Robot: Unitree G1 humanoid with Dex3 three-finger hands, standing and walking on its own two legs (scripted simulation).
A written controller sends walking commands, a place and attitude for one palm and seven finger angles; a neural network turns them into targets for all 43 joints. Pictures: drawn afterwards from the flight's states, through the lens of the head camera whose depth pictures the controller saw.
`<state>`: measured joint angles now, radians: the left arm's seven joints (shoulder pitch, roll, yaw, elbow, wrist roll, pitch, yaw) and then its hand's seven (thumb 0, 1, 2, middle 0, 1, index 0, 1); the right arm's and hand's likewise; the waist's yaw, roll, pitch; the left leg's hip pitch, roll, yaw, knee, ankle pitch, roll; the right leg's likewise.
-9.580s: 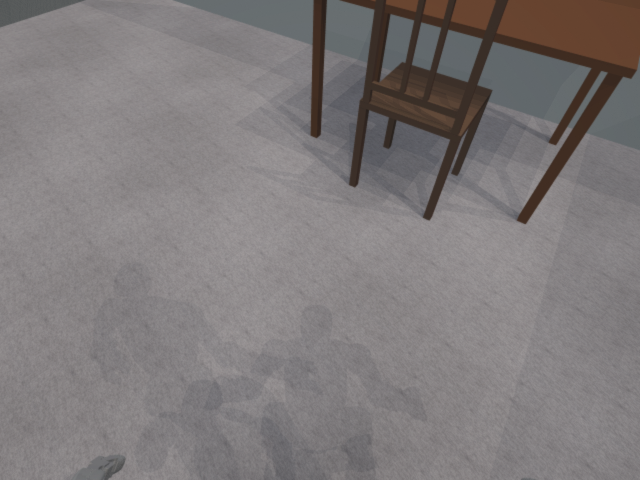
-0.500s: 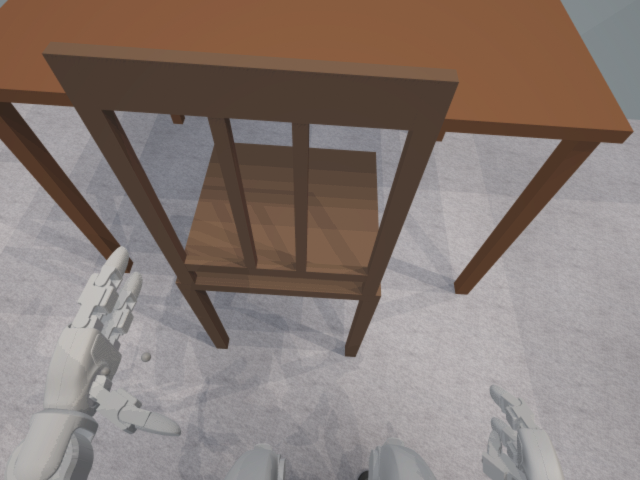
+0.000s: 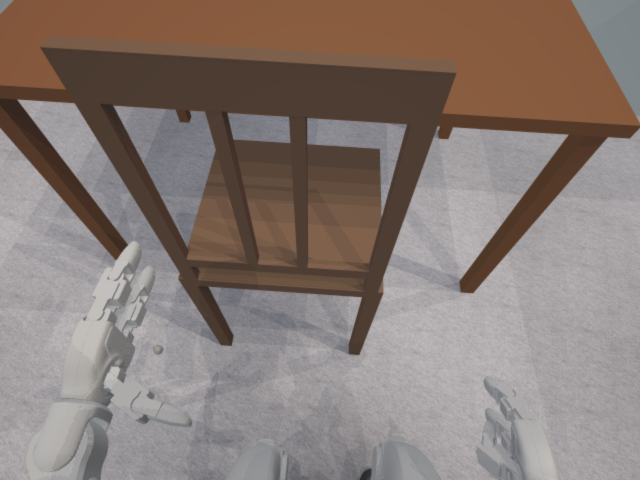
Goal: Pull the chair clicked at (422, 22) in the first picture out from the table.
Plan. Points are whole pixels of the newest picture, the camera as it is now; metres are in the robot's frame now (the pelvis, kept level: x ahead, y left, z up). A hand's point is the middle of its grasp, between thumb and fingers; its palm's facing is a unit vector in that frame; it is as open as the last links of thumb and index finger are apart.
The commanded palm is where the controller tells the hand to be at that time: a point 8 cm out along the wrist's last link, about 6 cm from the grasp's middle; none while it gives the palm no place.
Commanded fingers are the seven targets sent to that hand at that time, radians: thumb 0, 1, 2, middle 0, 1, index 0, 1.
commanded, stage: aim the fingers beside a spindle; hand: left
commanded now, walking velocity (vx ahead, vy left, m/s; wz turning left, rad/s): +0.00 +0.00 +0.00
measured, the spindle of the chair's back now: (239, 202) +0.48 +0.15 +0.01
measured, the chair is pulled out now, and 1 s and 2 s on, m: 0.00 0.00 0.00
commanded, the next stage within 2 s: push the fingers through the gap in 1.78 s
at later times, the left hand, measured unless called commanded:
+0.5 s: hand (197, 324) +0.29 +0.17 +0.02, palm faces -0.05 -1.00 -0.03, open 16.9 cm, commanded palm +0.27 +0.22 +0.02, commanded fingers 0.00 -0.50 0.30 -0.06 -0.08 -0.06 -0.08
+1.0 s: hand (226, 307) +0.32 +0.14 -0.01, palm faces -0.05 -1.00 -0.03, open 16.9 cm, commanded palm +0.30 +0.19 -0.01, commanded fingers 0.00 -0.50 0.30 -0.06 -0.08 -0.06 -0.08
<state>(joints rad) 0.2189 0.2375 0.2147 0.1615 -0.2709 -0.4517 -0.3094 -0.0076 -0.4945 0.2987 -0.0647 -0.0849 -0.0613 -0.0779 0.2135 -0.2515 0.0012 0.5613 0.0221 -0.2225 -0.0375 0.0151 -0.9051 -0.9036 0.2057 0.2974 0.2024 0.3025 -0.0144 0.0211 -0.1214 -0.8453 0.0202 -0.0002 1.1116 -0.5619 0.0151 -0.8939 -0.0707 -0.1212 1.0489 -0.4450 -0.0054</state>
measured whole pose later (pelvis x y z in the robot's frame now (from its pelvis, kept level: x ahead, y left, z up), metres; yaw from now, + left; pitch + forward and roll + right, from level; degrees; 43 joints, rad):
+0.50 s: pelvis -0.01 +0.00 -0.01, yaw -1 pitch +19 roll -1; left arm 0.06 0.20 0.14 0.25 -0.21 -0.47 -0.22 -0.01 -0.49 0.30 -0.06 -0.08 -0.06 -0.08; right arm 0.22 -0.25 0.00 0.57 0.01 -0.18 -0.02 0.02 -0.91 -0.90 0.21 0.30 0.20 0.30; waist -0.03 0.02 -0.13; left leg -0.93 0.02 0.02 1.17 -0.57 0.02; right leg -0.99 -0.08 -0.10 1.11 -0.45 0.00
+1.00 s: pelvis -0.01 +0.00 -0.03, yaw -1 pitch +21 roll -1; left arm -0.09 0.17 0.11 0.37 -0.16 -0.50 -0.14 -0.01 -0.49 0.30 -0.06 -0.08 -0.06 -0.08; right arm 0.20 -0.25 -0.01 0.57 0.00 -0.12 0.00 0.01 -0.91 -0.90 0.20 0.30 0.20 0.30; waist -0.04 0.01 -0.13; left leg -1.01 0.02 0.02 1.23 -0.59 0.02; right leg -1.08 -0.08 -0.09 1.18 -0.47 -0.01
